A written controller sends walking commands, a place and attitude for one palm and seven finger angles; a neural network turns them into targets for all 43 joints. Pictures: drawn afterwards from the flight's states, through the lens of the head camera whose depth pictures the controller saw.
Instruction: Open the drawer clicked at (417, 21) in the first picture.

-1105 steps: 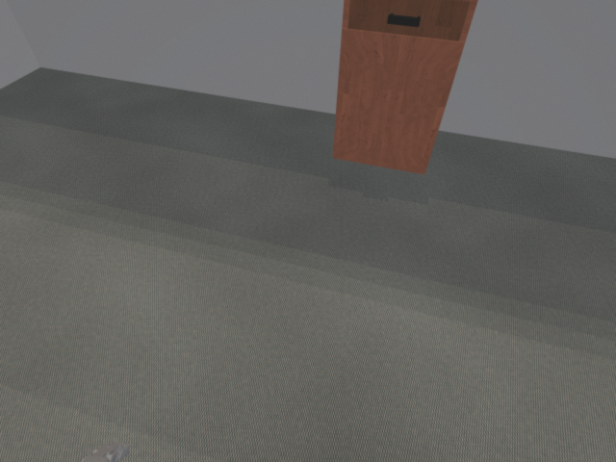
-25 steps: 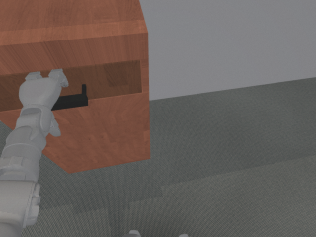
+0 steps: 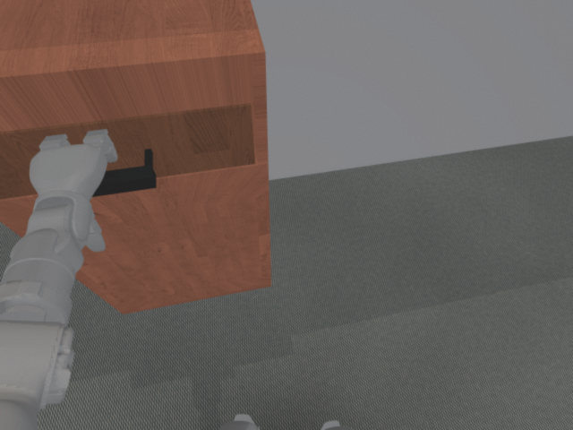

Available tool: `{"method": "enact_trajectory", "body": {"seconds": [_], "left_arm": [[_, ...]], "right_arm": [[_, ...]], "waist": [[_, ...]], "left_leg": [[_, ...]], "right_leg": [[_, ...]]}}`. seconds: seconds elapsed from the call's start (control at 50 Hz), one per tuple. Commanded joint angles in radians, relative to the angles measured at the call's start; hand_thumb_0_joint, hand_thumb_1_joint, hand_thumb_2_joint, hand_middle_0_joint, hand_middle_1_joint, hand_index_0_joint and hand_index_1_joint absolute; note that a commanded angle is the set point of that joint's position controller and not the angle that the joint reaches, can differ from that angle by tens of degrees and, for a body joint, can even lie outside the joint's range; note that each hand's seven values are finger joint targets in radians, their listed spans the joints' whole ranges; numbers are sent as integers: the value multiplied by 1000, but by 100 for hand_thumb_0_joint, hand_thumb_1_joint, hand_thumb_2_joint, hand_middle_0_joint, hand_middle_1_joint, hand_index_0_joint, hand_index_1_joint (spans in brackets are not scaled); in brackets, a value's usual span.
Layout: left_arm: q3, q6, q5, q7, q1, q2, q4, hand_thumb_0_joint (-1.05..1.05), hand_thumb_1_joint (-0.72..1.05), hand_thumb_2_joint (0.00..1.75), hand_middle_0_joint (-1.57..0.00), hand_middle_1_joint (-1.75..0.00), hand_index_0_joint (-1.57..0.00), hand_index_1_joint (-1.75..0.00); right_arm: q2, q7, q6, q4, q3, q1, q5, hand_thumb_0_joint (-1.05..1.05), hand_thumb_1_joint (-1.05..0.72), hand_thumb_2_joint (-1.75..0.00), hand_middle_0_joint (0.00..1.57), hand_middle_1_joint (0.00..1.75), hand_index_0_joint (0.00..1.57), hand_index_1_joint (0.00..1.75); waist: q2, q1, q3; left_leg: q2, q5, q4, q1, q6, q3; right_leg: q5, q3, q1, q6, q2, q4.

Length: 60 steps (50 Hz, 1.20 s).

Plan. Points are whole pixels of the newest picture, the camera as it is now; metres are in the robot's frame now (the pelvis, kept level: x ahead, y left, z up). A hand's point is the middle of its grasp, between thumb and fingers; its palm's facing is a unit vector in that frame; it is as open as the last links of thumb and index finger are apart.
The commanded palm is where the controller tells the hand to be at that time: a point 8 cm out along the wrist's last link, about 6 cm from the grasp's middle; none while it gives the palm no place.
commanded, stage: lower the fingers behind the handle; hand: left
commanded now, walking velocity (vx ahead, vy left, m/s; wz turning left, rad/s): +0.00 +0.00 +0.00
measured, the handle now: (113, 170) +0.50 +0.28 +0.02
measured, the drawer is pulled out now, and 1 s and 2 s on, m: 0.00 0.00 0.00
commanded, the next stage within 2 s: lift the fingers back up to retry in 0.66 s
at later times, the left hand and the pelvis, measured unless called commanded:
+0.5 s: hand (90, 193) +0.45 +0.30 +0.03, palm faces -0.05 +0.00 -1.00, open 13.8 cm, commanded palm +0.43 +0.29 +0.05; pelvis -0.01 +0.00 -0.01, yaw +0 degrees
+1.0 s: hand (89, 192) +0.45 +0.30 +0.03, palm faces -0.07 -0.02 -1.00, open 13.8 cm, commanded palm +0.43 +0.29 +0.09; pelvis -0.01 +0.00 +0.00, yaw +0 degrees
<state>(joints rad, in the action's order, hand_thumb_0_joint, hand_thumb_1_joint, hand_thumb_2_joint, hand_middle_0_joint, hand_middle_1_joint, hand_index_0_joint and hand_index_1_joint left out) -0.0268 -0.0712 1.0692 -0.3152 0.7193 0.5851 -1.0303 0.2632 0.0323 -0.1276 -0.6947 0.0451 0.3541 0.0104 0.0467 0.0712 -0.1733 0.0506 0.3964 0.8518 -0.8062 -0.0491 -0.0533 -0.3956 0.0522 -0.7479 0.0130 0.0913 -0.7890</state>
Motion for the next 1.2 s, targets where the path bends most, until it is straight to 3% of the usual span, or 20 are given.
{"method": "enact_trajectory", "body": {"seconds": [0.0,0.08,0.22,0.28,0.32,0.38,0.4,0.42,0.44,0.46,0.52,0.6,0.64,0.74,0.8,0.96,1.0,1.08,1.1,1.18], "left_arm": [[-41,14,-8,-22,315,215,82,0,-50,30,-30,-120,-30,-120],[-44,44,-12,-17,323,233,45,0,-50,30,-30,-120,-30,-120],[10,50,-14,8,285,168,4,0,-50,30,-30,-120,-30,-120],[-33,49,-21,17,283,233,2,0,-50,30,-30,-120,-30,-120],[-5,46,-18,19,310,207,10,0,-50,30,-30,-120,-30,-120],[-52,41,-20,23,279,259,10,0,-50,30,-30,-120,-30,-120],[-32,42,-17,24,295,250,5,0,-50,30,-30,-120,-30,-120],[-47,39,-18,24,279,264,10,0,-50,30,-30,-120,-30,-120],[-26,37,-16,26,280,238,10,0,-50,30,-30,-120,-30,-120],[-47,35,-12,23,276,264,13,0,-50,30,-30,-120,-30,-120],[-10,37,-11,19,285,215,16,0,-50,30,-30,-120,-30,-120],[-33,45,-14,18,322,264,-3,0,-50,30,-30,-120,-30,-120],[-8,51,-15,17,337,234,-2,0,-50,30,-30,-120,-30,-120],[-1,54,-20,23,338,216,-1,0,-50,30,-30,-120,-30,-120],[-29,50,-29,22,365,249,66,0,-50,30,-30,-120,-30,-120],[-58,31,-23,10,431,290,158,0,-50,30,-30,-120,-30,-120],[-84,17,-16,3,445,319,207,0,-50,30,-30,-120,-30,-120],[-71,8,-20,-5,447,279,265,0,-50,30,-30,-120,-30,-120],[-96,5,-18,-10,439,305,282,0,-50,30,-30,-120,-30,-120],[-92,16,-34,-14,444,286,330,0,-50,30,-30,-120,-30,-120]], "right_arm": [[166,10,18,57,54,119,-5,0,-90,-90,20,30,20,30],[170,10,13,55,47,120,-2,0,-90,-90,20,30,20,30],[166,10,12,67,43,121,2,0,-90,-90,20,30,20,30],[174,15,11,71,36,115,3,0,-90,-90,20,30,20,30],[168,17,16,76,37,122,5,0,-90,-90,20,30,20,30],[174,18,13,75,35,120,2,0,-90,-90,20,30,20,30],[171,21,14,79,32,122,5,0,-90,-90,20,30,20,30],[171,20,14,80,32,120,5,0,-90,-90,20,30,20,30],[167,20,15,83,33,120,5,0,-90,-90,20,30,20,30],[170,21,13,79,33,120,6,0,-90,-90,20,30,20,30],[167,19,14,86,34,120,7,0,-90,-90,20,30,20,30],[174,23,14,81,30,125,9,0,-90,-90,20,30,20,30],[171,23,19,81,30,127,12,0,-90,-90,20,30,20,30],[170,22,22,77,33,141,8,0,-90,-90,20,30,20,30],[169,21,19,80,36,139,7,0,-90,-90,20,30,20,30],[167,28,24,73,37,118,10,0,-90,-90,20,30,20,30],[166,28,27,67,41,116,6,0,-90,-90,20,30,20,30],[161,24,31,67,47,106,1,0,-90,-90,20,30,20,30],[162,24,31,63,52,104,1,0,-90,-90,20,30,20,30],[161,20,31,65,55,87,0,0,-90,-90,20,30,20,30]], "waist": [[3,28,-316],[-11,31,-296],[-22,38,-254],[-50,31,-260],[-35,43,-266],[-49,21,-290],[-45,35,-282],[-34,20,-282],[-27,29,-273],[-32,21,-280],[-11,32,-260],[-48,40,-259],[-24,48,-256],[-23,43,-292],[27,29,-355],[41,28,-319],[91,17,-360],[113,18,-392],[130,9,-406],[114,11,-406]], "left_leg": [[-29,-366,-60,265,0,27],[-26,-338,-59,227,-3,29],[-29,-287,-56,208,-4,28],[-23,-248,-49,162,-10,33],[-24,-243,-46,171,-11,31],[-23,-253,-38,160,-12,35],[-22,-237,-38,149,-12,36],[-22,-233,-39,144,-11,35],[-21,-228,-38,146,-11,39],[-24,-236,-38,151,-10,36],[-26,-229,-42,164,-7,32],[-25,-193,-42,133,-11,27],[-25,-188,-43,145,-10,27],[-29,-223,-39,177,-8,21],[-33,-276,-50,246,-3,20],[-35,-289,-97,295,-3,10],[-38,-349,-100,354,2,8],[-44,-461,-104,438,15,-3],[-47,-489,-103,466,20,-4],[-50,-578,-113,507,27,-10]], "right_leg": [[306,-51,102,27,-12,74],[299,-49,106,28,-14,73],[246,-56,61,26,-13,70],[239,-43,86,25,-15,69],[229,-46,69,22,-16,66],[242,-41,90,24,-14,58],[236,-40,84,20,-16,58],[230,-40,86,22,-16,55],[226,-41,77,22,-16,59],[227,-42,74,23,-15,54],[201,-48,42,24,-13,59],[175,-46,48,20,-15,58],[162,-49,28,21,-15,61],[176,-56,27,23,-13,53],[208,-53,62,23,-12,59],[210,-55,106,24,-11,103],[241,-56,121,28,-11,102],[284,-69,129,33,-6,109],[293,-68,130,31,-7,108],[338,-73,166,31,-5,121]]}}
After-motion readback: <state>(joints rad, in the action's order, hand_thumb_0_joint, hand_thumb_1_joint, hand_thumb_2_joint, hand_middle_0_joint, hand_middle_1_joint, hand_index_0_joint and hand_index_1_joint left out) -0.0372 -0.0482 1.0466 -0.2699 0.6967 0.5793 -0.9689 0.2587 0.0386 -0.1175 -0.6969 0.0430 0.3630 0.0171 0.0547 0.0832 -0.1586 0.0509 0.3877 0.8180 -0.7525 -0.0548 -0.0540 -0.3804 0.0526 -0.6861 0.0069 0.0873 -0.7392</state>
